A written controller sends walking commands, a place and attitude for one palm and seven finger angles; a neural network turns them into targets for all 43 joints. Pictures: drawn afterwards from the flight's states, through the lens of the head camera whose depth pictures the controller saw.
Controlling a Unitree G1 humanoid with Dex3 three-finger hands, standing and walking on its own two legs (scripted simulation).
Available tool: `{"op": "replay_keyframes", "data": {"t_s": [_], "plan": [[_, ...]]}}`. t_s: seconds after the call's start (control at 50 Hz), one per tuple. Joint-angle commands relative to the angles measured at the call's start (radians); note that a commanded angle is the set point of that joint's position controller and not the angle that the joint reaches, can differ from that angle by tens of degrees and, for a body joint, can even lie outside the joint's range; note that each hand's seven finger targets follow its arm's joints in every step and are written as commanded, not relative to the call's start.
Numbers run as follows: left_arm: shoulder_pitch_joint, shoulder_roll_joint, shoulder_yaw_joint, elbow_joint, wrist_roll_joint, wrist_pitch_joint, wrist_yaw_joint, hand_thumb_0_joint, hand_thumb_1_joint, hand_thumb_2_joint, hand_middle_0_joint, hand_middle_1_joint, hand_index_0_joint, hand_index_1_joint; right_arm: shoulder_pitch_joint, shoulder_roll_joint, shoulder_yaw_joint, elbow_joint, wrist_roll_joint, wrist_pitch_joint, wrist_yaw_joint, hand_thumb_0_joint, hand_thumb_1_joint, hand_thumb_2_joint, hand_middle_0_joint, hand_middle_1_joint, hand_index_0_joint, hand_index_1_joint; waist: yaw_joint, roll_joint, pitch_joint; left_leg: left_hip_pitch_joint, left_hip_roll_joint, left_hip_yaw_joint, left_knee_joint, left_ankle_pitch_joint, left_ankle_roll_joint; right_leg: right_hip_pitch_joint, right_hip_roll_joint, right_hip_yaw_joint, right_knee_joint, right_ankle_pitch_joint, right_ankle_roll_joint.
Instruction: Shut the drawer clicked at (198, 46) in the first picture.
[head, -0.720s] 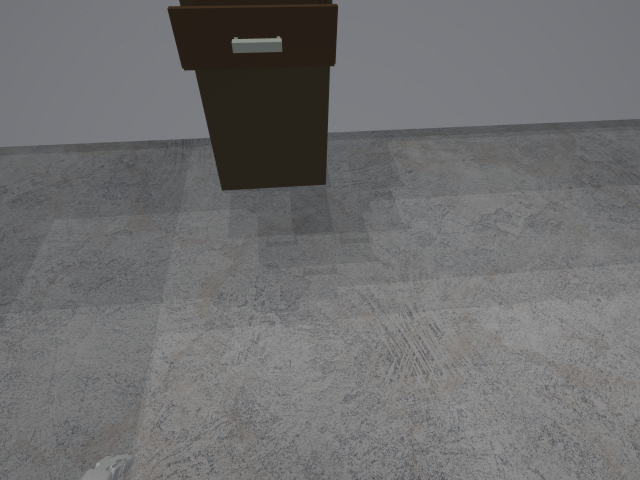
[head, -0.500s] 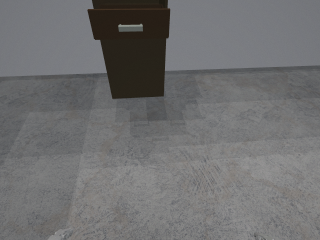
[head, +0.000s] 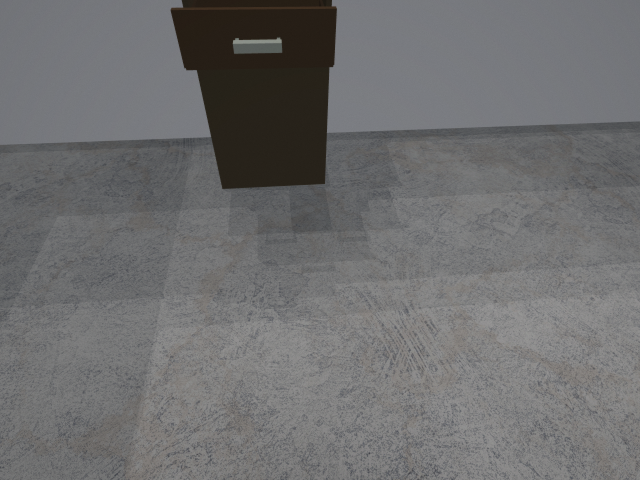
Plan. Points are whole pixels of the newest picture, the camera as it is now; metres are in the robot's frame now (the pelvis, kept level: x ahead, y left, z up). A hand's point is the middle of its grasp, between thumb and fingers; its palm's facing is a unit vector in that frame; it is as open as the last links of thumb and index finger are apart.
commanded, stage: stand and wait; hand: left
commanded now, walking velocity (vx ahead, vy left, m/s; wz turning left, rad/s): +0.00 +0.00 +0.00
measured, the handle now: (257, 43) +1.21 +0.25 +0.03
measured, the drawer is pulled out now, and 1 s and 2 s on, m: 0.30 0.30 0.30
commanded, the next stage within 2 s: look at it before walking up in 0.20 s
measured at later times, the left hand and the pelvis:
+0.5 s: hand out of the picture +0.08 +0.25 -0.16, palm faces -0.03 -0.95 -0.32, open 7.4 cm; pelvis +0.00 +0.00 +0.00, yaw +0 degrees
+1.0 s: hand out of the picture +0.08 +0.25 -0.16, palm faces -0.02 -0.94 -0.33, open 7.4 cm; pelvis +0.01 +0.00 +0.00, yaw +0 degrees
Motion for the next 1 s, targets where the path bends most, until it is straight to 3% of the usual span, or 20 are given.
{"op": "replay_keyframes", "data": {"t_s": [0.0,0.26,0.46,0.62,0.9,0.92,0.94,0.98], "plan": [[-0.061,0.205,0.039,-0.068,0.000,-0.026,0.015,0.000,0.900,0.900,-0.200,-0.300,-0.200,-0.300,-0.065,-0.202,-0.035,-0.065,-0.001,-0.029,-0.011,0.000,-0.900,-0.900,0.200,0.300,0.200,0.300,-0.001,-0.001,-0.041,-0.009,0.102,-0.087,-0.076,0.089,0.045,-0.010,-0.116,0.119,-0.091,0.063,-0.033],[-0.058,0.204,0.039,-0.064,0.003,-0.029,0.015,0.000,0.900,0.900,-0.200,-0.300,-0.200,-0.300,-0.063,-0.199,-0.036,-0.052,0.000,-0.029,-0.008,0.000,-0.900,-0.900,0.200,0.300,0.200,0.300,-0.001,-0.007,-0.047,-0.005,0.105,-0.088,-0.083,0.087,0.043,-0.016,-0.116,0.123,-0.104,0.051,-0.031],[-0.054,0.201,0.039,-0.059,0.002,-0.031,0.016,0.000,0.900,0.900,-0.200,-0.300,-0.200,-0.300,-0.065,-0.203,-0.036,-0.048,0.002,-0.034,-0.010,0.000,-0.900,-0.900,0.200,0.300,0.200,0.300,0.001,0.019,-0.076,0.022,0.113,-0.086,-0.082,0.160,0.044,0.013,-0.117,0.109,-0.087,0.141,-0.028],[-0.055,0.200,0.037,-0.056,0.003,-0.028,0.015,0.000,0.900,0.900,-0.200,-0.300,-0.200,-0.300,-0.071,-0.204,-0.035,-0.048,0.001,-0.031,-0.010,0.000,-0.900,-0.900,0.200,0.300,0.200,0.300,-0.001,0.008,-0.046,0.017,0.110,-0.088,-0.098,0.125,0.043,-0.003,-0.115,0.113,-0.103,0.105,-0.026],[-0.050,0.205,0.038,-0.051,0.002,-0.033,0.018,0.000,0.900,0.900,-0.200,-0.300,-0.200,-0.300,-0.072,-0.204,-0.033,-0.046,0.003,-0.033,-0.012,0.000,-0.900,-0.900,0.200,0.300,0.200,0.300,0.001,0.004,-0.085,0.050,0.115,-0.085,-0.090,0.213,0.041,0.039,-0.123,0.103,-0.094,0.204,-0.026],[-0.013,0.125,0.022,-0.033,-0.001,-0.024,0.021,0.000,0.900,0.900,-0.200,-0.300,-0.200,-0.300,-0.043,-0.127,-0.015,-0.029,-0.002,-0.025,-0.009,0.000,-0.900,-0.900,0.200,0.300,0.200,0.300,0.000,0.005,-0.101,0.058,0.111,-0.069,-0.082,0.160,0.030,0.041,-0.120,0.101,-0.097,0.146,-0.016],[0.025,0.075,0.010,-0.017,0.002,-0.012,0.021,0.000,0.900,0.900,-0.200,-0.300,-0.200,-0.300,-0.003,-0.074,-0.002,-0.015,-0.006,-0.014,-0.005,0.000,-0.900,-0.900,0.200,0.300,0.200,0.300,0.000,-0.004,-0.093,0.050,0.102,-0.055,-0.071,0.050,0.023,0.026,-0.112,0.097,-0.090,0.011,-0.010],[0.058,0.081,0.017,-0.011,0.011,0.000,0.012,0.000,0.900,0.900,-0.200,-0.300,-0.200,-0.300,0.022,-0.070,-0.008,-0.012,-0.013,-0.003,0.000,0.000,-0.900,-0.900,0.200,0.300,0.200,0.300,0.006,-0.019,-0.014,-0.027,0.082,-0.049,-0.060,-0.204,0.029,-0.033,-0.103,0.130,-0.115,-0.254,-0.024]]}}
